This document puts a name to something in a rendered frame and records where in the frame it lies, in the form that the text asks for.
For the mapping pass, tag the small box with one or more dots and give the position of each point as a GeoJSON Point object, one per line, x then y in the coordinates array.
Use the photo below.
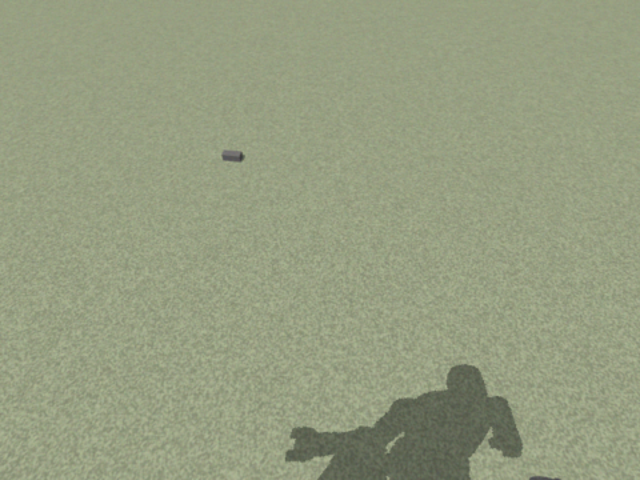
{"type": "Point", "coordinates": [229, 155]}

